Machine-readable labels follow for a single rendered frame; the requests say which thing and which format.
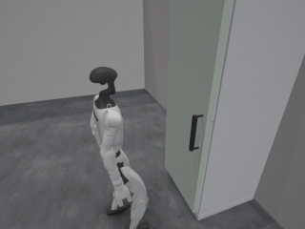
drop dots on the robot right upper arm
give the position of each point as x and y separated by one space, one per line
112 123

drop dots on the fridge door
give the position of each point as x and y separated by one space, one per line
198 34

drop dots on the robot left shin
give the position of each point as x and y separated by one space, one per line
114 202

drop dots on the right robot hand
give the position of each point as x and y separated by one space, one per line
121 194

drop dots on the robot shin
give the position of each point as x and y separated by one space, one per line
137 212
114 202

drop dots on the robot left upper arm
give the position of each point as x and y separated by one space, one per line
93 122

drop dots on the right robot forearm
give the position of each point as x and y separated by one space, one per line
110 164

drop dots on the handle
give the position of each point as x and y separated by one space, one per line
193 132

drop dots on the left robot forearm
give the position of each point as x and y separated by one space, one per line
96 135

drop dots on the robot right shin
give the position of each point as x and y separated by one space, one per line
137 212

